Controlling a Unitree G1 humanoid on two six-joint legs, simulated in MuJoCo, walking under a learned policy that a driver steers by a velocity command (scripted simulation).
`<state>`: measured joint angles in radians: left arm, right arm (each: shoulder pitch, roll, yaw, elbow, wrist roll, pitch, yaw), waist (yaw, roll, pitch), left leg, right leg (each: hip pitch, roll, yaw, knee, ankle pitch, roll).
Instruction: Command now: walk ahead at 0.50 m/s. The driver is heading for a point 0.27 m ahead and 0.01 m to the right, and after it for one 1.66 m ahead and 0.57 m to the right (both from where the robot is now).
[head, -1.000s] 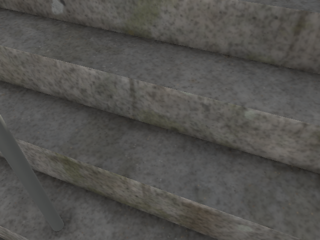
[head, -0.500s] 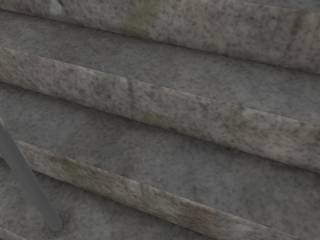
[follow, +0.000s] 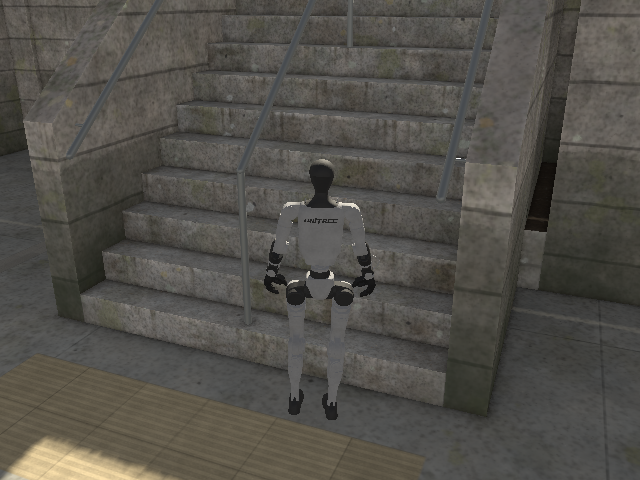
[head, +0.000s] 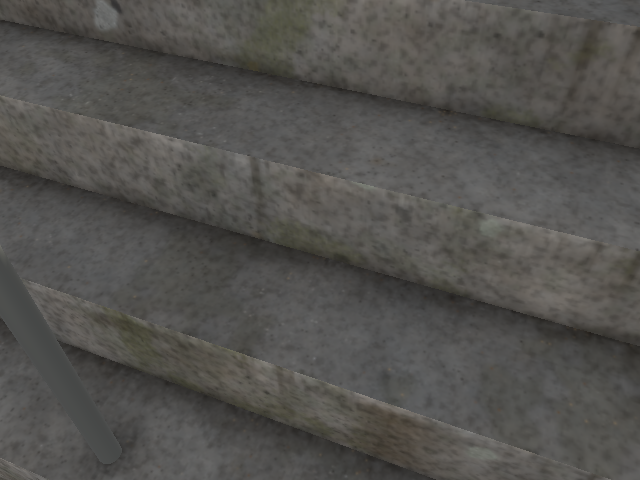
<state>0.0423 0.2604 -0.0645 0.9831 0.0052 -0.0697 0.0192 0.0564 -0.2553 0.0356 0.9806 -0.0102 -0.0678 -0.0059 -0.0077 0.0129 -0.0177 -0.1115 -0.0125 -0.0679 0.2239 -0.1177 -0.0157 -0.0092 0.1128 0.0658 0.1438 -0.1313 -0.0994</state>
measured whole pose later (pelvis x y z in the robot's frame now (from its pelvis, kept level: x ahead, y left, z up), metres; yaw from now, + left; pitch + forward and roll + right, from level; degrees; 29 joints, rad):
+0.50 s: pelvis +0.00 +0.00 +0.00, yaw +0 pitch +0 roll +0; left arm 0.04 0.26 -0.06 0.98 0.01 -0.07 0.02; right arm 0.06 -0.25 0.03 0.98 -0.01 -0.07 -0.01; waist -0.01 0.01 -0.02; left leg -0.11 -0.01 -0.07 0.22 -0.12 -0.02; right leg -0.01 0.11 0.07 0.14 -0.13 -0.10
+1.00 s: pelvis +0.00 +0.00 +0.00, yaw +0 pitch +0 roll +0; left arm 0.04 0.26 -0.06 0.98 0.01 -0.07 0.02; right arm 0.06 -0.25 0.03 0.98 -0.01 -0.07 -0.01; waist -0.01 0.01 -0.02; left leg -0.11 -0.01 -0.06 0.22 -0.12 -0.02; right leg -0.01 0.11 0.08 0.15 -0.13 -0.10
